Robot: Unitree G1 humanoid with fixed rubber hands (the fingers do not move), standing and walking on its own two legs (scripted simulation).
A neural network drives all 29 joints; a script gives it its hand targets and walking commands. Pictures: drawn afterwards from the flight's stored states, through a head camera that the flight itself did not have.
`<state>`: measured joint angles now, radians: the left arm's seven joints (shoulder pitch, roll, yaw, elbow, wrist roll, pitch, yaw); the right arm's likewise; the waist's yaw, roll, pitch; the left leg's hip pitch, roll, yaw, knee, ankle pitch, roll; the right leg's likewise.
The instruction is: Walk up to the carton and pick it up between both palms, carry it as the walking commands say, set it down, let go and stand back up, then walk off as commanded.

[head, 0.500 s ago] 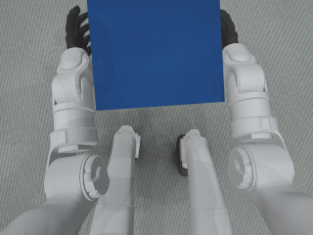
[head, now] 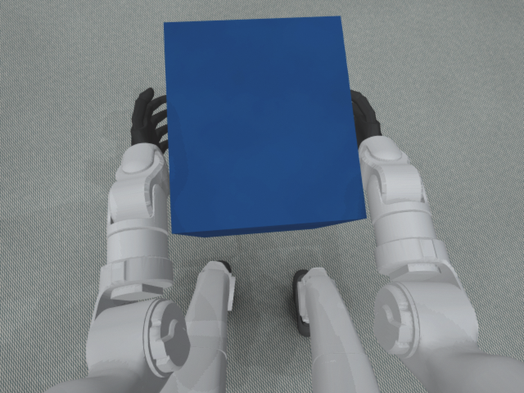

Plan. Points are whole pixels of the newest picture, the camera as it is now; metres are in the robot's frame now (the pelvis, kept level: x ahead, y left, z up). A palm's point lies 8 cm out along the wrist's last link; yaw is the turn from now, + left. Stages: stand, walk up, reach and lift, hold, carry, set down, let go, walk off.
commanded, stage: reach and lift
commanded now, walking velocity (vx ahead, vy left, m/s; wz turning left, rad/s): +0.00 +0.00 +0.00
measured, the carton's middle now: (257, 151) +0.45 +0.04 -0.10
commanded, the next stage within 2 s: none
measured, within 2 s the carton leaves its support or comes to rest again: neither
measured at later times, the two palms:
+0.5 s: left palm (116, 120) +0.42 +0.19 +0.08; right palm (406, 120) +0.44 -0.13 +0.06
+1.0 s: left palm (82, 123) +0.39 +0.19 +0.13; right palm (428, 110) +0.42 -0.12 +0.12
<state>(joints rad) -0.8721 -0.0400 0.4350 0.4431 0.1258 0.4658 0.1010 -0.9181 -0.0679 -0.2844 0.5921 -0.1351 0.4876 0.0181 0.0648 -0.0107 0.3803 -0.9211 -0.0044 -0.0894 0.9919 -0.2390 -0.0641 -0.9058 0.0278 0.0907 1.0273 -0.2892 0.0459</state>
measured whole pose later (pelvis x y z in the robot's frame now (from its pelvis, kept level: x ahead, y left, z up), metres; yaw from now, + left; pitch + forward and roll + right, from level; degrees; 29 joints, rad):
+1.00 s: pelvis +0.12 +0.00 +0.09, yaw +0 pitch -3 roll +0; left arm -0.21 -0.14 0.30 0.19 0.19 0.66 0.00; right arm -0.26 0.09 -0.14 0.32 -0.19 0.67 0.04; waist 0.08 0.00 -0.01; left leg -0.13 0.03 -0.07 0.33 -0.15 -0.05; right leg -0.12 0.00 0.09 0.36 -0.19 0.02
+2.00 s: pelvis +0.12 +0.01 +0.09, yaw -1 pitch -5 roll +0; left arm -0.23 -0.14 0.24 0.18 0.22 0.73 0.00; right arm -0.22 0.08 -0.17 0.24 -0.20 0.75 0.06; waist -0.01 0.00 0.01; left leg -0.10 0.02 -0.06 0.33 -0.15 -0.04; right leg -0.08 -0.01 0.10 0.34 -0.18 0.04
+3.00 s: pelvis +0.11 +0.01 +0.09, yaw +0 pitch -7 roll +0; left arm -0.20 -0.14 0.23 0.16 0.22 0.75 -0.02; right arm -0.19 0.10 -0.17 0.20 -0.20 0.78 0.05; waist -0.01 -0.01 0.03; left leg -0.10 0.01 -0.07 0.37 -0.16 -0.03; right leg -0.07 -0.01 0.10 0.37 -0.19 0.04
